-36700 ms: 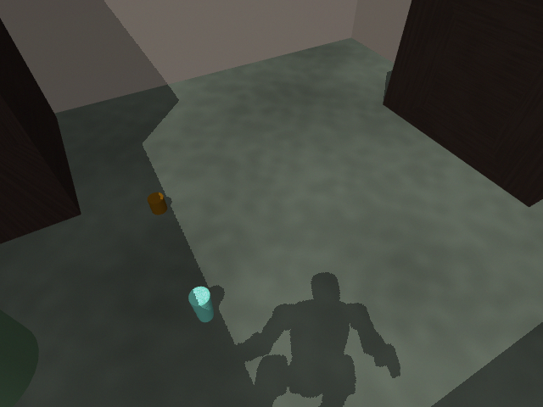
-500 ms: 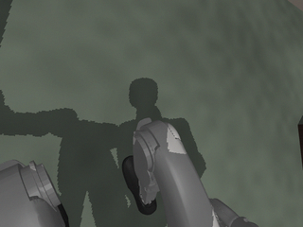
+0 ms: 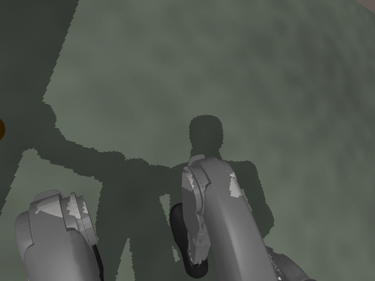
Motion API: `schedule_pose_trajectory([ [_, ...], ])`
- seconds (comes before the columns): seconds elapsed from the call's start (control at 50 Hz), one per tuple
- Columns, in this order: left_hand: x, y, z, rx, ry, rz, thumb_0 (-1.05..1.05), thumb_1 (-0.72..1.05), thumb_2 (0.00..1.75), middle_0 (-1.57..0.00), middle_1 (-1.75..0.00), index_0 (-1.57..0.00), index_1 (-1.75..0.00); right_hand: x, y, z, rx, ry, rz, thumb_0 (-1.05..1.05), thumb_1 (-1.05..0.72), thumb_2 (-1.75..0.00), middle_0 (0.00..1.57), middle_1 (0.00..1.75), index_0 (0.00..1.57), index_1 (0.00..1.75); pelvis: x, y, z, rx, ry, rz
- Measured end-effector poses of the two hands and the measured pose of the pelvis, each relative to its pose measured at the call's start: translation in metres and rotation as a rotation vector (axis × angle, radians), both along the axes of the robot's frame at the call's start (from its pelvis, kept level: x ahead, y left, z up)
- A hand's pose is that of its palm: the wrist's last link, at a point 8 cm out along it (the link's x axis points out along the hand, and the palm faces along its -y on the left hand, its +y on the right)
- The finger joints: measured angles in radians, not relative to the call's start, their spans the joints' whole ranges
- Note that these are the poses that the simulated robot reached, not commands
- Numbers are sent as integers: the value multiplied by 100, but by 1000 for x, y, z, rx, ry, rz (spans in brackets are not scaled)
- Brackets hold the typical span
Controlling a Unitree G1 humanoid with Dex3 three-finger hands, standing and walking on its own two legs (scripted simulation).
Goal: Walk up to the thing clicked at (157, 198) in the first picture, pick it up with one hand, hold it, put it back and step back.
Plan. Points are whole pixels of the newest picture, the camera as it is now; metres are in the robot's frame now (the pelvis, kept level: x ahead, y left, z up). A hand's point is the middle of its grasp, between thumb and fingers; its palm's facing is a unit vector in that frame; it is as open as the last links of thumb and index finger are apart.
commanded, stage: settle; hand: left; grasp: from above
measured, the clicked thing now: out of the picture +0.46 +0.34 -0.23
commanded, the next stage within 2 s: lift in 0.38 s
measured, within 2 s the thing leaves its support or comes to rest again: neither
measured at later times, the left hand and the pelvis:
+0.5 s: hand out of the picture +0.43 +0.34 -0.12, palm faces -0.45 -0.09 -0.89, open 10.0 cm; pelvis -0.01 -0.01 +0.03, yaw +4 degrees
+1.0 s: hand out of the picture +0.39 +0.34 -0.02, palm faces -0.46 -0.11 -0.88, open 10.0 cm; pelvis -0.01 +0.00 +0.10, yaw +7 degrees
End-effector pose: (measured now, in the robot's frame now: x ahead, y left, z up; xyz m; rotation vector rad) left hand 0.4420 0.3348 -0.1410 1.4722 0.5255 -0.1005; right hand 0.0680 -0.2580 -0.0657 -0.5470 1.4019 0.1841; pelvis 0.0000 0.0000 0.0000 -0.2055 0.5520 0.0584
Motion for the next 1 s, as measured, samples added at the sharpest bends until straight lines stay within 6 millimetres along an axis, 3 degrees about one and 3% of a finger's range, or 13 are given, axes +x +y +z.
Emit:
schedule_pose_trajectory([
  [0.14,-4,3,31,20,65,6,0,-3,69,-59,-81,-59,-80,19,-1,-6,35,-45,-44,0,-92,-90,20,30,20,30,-1,-2,11,26,24,19],
  [0.26,-5,1,53,6,89,-7,0,-4,70,-60,-80,-60,-79,23,-3,-4,35,-63,-64,0,-92,-90,20,30,20,30,-5,-5,21,41,22,28],
  [0.58,-6,2,82,8,67,-43,0,-4,70,-61,-79,-61,-78,-10,-12,16,-57,-16,-151,0,-93,-90,20,30,20,30,-12,-5,35,47,30,40],
  [0.72,-15,6,102,-2,78,-11,0,-4,70,-62,-78,-61,-78,-15,-9,25,-56,-17,-206,0,-93,-90,21,30,20,30,-13,-3,48,52,46,52],
  [0.84,-29,9,130,0,99,-14,0,-5,70,-62,-78,-61,-77,-6,-5,35,-37,-44,-226,0,-93,-90,21,30,20,30,-14,-3,66,61,52,61],
  [1.0,-50,8,176,-13,83,-36,0,-4,70,-61,-79,-61,-78,22,0,59,-11,-121,-214,0,-93,-90,21,30,20,30,-15,-2,96,69,51,71],
])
